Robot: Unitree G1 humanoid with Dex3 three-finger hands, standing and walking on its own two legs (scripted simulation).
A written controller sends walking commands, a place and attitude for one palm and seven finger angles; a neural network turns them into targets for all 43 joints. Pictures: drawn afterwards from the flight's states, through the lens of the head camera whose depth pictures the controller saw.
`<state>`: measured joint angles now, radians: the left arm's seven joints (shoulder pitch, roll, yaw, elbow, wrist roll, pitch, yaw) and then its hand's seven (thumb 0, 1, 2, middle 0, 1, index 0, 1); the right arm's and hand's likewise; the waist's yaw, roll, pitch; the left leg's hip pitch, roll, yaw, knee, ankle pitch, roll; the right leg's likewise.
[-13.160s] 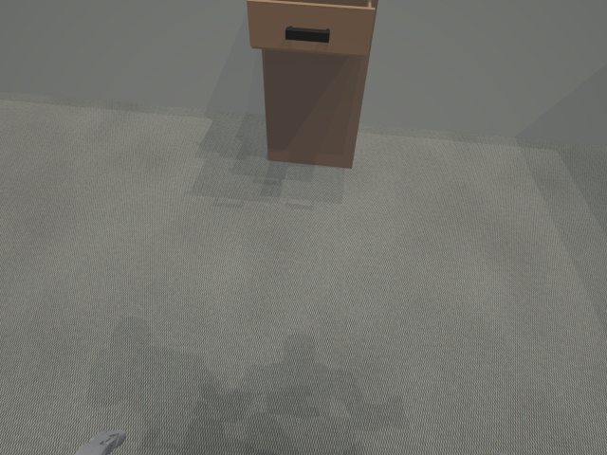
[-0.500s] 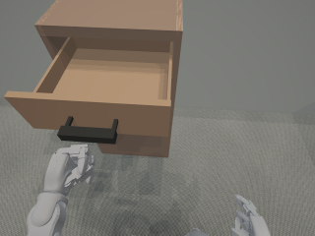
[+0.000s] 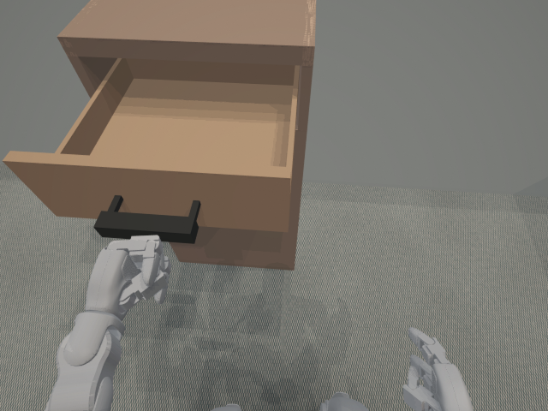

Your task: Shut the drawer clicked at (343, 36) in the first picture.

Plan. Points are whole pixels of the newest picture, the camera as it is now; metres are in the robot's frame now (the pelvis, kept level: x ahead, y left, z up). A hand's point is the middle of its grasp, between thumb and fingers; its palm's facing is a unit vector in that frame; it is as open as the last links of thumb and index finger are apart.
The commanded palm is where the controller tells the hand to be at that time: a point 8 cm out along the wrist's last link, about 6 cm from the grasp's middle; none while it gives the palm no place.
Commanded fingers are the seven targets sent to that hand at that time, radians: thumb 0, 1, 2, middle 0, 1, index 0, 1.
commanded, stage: push the drawer shut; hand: left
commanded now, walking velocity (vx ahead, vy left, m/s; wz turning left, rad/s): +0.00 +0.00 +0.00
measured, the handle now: (152, 215) +0.38 +0.20 +0.06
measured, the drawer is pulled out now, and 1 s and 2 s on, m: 0.26 0.16 0.03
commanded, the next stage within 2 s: none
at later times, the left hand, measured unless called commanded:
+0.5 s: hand (168, 240) +0.34 +0.17 +0.05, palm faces -0.05 -1.00 -0.05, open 3.1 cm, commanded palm +0.32 +0.23 +0.06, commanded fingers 0.00 0.90 0.90 -1.40 -1.60 -1.40 -1.60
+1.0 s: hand (179, 206) +0.40 +0.17 +0.06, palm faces -0.06 -1.00 -0.04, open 3.2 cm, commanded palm +0.38 +0.22 +0.06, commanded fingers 0.00 0.90 0.90 -1.40 -1.60 -1.40 -1.60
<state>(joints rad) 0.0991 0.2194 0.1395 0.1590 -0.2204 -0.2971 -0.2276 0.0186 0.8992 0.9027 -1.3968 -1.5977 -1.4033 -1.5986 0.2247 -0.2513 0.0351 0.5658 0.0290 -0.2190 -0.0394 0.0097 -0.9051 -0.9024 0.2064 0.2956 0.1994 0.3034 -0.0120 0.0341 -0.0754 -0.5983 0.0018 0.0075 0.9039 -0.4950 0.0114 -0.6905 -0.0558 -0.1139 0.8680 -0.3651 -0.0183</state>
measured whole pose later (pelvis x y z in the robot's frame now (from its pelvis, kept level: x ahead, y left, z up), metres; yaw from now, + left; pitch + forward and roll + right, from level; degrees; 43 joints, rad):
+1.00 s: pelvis -0.01 +0.00 +0.00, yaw -1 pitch +13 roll +0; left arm -0.45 0.30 0.27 0.76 -0.18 -0.39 -0.27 0.02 0.84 0.90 -1.40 -1.60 -1.40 -1.60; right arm 0.30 -0.26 0.03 0.63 0.02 -0.10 -0.03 0.01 -0.91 -0.90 0.21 0.30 0.20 0.30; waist -0.06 0.01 -0.06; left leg -0.64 0.01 0.03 0.87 -0.46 0.01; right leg -0.74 -0.04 -0.09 0.84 -0.32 -0.02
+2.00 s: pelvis +0.00 +0.01 -0.01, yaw -3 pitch +21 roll -2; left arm -0.92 0.50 0.41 1.18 -0.08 -0.40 -0.25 0.03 0.86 0.92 -1.40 -1.60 -1.40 -1.60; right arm 0.40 -0.28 0.04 0.63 -0.02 0.03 0.00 0.00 -0.91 -0.90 0.21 0.30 0.20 0.30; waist -0.18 0.02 -0.07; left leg -0.85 0.03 0.03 0.97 -0.50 0.02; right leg -0.93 -0.02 -0.09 0.88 -0.32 -0.02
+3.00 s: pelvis -0.04 +0.01 -0.03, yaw -2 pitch +27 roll -4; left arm -1.28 0.72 0.36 1.42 0.01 -0.32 -0.23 0.08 0.71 0.99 -1.40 -1.60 -1.40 -1.60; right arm 0.44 -0.30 0.10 0.65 -0.05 -0.02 0.00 0.00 -0.91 -0.90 0.21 0.30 0.20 0.30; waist -0.29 0.04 -0.06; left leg -1.08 0.04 -0.02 1.08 -0.48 0.02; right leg -1.11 -0.02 -0.14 0.92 -0.28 -0.02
